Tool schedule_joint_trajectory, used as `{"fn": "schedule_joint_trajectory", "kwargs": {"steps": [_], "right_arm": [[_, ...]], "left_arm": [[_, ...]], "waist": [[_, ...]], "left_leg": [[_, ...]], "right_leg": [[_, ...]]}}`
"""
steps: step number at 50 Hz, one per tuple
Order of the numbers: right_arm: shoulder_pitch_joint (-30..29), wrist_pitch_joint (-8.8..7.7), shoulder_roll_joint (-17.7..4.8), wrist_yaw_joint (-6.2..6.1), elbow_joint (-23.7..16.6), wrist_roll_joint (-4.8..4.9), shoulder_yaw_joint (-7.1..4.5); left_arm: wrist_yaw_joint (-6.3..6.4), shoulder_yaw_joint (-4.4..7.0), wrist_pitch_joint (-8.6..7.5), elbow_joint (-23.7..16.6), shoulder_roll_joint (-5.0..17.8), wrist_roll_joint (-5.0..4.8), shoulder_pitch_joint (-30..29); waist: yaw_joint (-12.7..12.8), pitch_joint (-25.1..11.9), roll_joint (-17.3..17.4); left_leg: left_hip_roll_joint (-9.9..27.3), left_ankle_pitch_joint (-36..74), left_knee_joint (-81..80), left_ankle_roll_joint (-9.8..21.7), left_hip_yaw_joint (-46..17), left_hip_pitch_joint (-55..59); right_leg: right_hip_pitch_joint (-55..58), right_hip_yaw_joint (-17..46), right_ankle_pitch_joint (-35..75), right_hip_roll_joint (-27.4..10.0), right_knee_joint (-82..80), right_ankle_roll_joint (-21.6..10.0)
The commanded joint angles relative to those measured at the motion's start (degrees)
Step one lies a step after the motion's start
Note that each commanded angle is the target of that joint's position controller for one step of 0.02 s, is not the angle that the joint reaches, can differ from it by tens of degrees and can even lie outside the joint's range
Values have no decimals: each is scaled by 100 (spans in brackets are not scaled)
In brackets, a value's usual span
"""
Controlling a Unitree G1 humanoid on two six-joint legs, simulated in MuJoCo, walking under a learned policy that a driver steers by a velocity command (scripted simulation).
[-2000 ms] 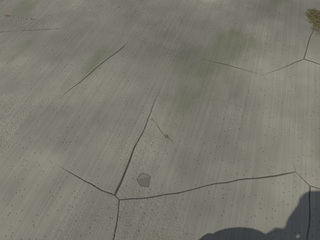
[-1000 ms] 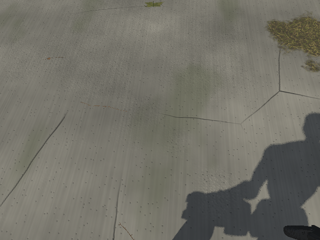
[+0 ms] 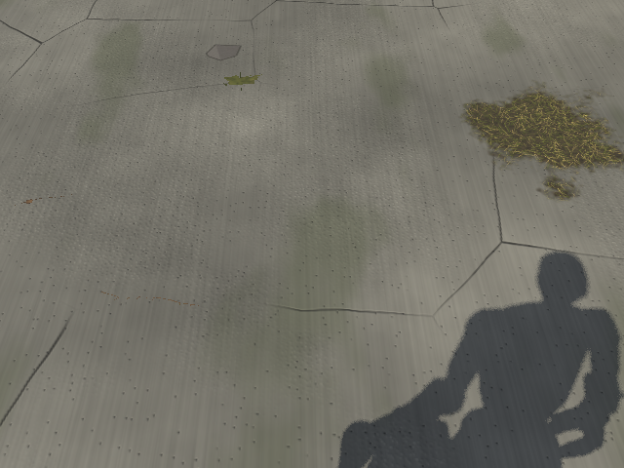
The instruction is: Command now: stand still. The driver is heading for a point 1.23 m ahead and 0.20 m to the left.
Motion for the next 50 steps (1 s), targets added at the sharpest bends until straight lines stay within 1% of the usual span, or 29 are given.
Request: {"fn": "schedule_joint_trajectory", "kwargs": {"steps": [1,11,22,34,50], "right_arm": [[-59,-34,-589,-35,-93,2,-121],[0,-5,-547,-65,343,2,-101],[156,4,-489,-84,633,5,-53],[335,4,-425,-97,775,13,2],[514,-1,-368,-106,825,24,51]], "left_arm": [[21,110,-52,-59,570,2,253],[36,53,-62,323,487,6,411],[41,-12,-71,611,381,0,636],[40,-59,-75,776,290,-11,859],[41,-89,-76,856,218,-22,1077]], "waist": [[-8,-159,-60],[-22,-3,-49],[-29,104,-41],[-24,143,-37],[-11,162,-33]], "left_leg": [[177,1322,-322,215,-176,806],[140,993,-481,181,-149,785],[115,783,-576,166,-139,723],[102,780,-598,168,-137,683],[91,881,-572,175,-135,661]], "right_leg": [[-705,126,1263,-173,-685,-88],[-753,62,923,-137,-869,-90],[-807,11,730,-109,-972,-99],[-818,-31,741,-91,-1002,-104],[-811,-67,827,-81,-990,-102]]}}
